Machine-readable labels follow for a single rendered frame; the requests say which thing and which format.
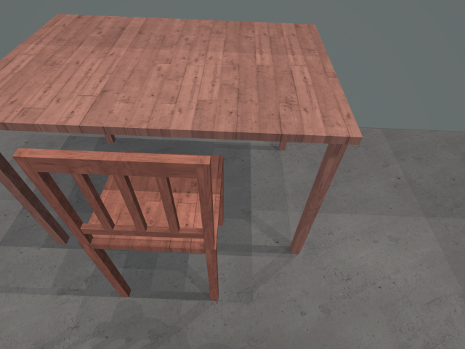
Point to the table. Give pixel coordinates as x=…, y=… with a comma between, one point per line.
x=164, y=77

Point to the chair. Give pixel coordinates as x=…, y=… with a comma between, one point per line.
x=161, y=202

